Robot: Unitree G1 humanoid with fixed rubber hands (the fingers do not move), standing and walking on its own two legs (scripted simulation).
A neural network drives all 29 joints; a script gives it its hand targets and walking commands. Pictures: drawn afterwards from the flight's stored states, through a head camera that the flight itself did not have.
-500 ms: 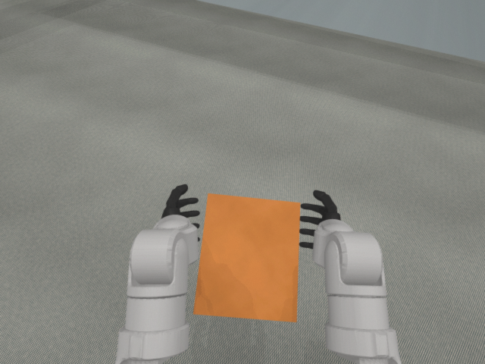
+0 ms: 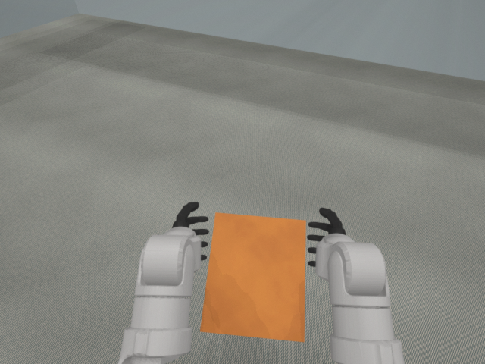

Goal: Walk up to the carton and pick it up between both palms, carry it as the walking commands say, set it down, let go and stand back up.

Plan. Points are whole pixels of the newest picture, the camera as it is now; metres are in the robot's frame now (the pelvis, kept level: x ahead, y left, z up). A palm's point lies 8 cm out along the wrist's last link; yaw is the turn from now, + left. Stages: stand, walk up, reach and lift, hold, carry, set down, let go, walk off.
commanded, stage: carry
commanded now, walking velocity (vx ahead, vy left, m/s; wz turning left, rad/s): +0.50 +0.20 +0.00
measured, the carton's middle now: (254, 276) +0.32 +0.00 -0.04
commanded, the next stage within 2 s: none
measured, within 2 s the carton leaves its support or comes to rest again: neither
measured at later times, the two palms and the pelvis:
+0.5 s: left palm (144, 129) +0.60 +0.25 +0.10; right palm (247, 134) +0.58 +0.02 +0.11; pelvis +0.27 +0.16 +0.02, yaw -5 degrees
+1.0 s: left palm (116, 74) +0.90 +0.41 +0.10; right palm (195, 75) +0.90 +0.17 +0.09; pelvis +0.59 +0.29 +0.00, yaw -2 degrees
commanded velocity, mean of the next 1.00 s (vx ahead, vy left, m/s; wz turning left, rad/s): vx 0.50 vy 0.20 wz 0.00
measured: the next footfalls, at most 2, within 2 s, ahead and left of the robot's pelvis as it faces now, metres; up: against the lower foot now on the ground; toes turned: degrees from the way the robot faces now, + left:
left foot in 0.20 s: +0.27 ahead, +0.21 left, +0.00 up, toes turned +4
right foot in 0.64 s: +0.49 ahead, +0.08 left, +0.00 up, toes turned -15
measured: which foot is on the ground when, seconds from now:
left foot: up 0.00-0.18, down 0.20-0.68, up 0.70-0.94, down 0.96-1.00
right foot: down 0.00-0.24, up 0.26-0.62, down 0.64-1.00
